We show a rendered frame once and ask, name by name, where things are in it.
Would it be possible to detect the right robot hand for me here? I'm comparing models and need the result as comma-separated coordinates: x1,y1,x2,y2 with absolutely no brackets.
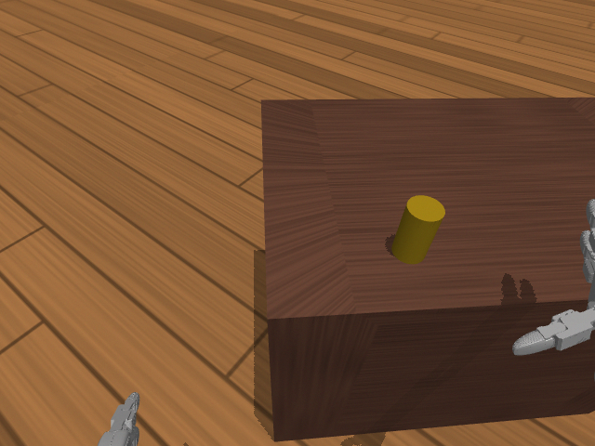
512,199,595,356

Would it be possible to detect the can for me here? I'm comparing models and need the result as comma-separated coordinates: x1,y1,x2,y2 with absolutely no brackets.
391,195,445,264

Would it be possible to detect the left robot hand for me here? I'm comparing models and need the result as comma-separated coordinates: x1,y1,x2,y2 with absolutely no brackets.
98,392,139,446

